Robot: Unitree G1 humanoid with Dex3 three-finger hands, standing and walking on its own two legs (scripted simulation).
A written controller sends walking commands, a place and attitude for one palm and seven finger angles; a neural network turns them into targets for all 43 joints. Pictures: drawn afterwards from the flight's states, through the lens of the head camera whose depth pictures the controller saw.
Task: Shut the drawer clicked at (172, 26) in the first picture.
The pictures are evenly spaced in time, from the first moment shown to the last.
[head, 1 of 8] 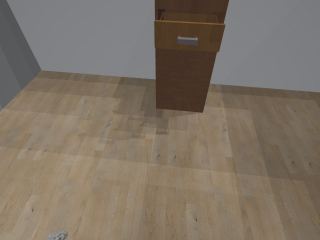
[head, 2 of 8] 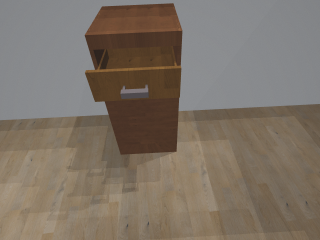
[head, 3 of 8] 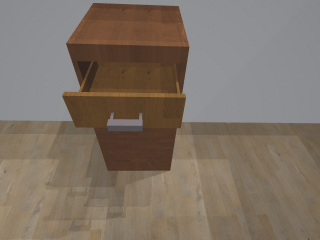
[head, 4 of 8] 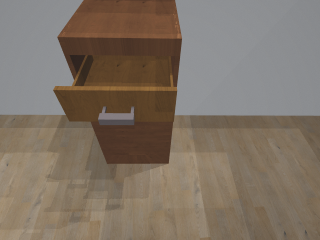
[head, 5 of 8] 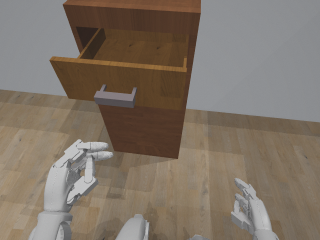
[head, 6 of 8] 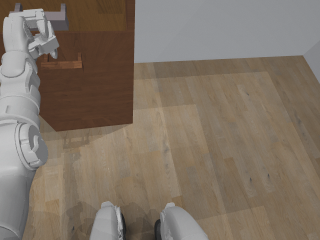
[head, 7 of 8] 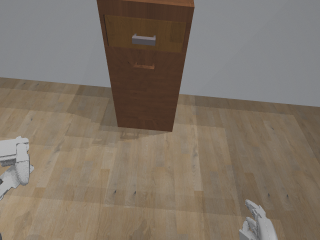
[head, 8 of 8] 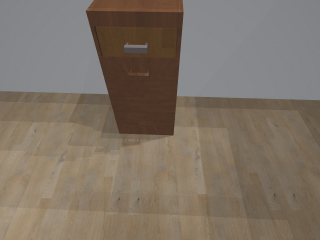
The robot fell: no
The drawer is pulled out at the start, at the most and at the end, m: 0.20 0.20 0.00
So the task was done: yes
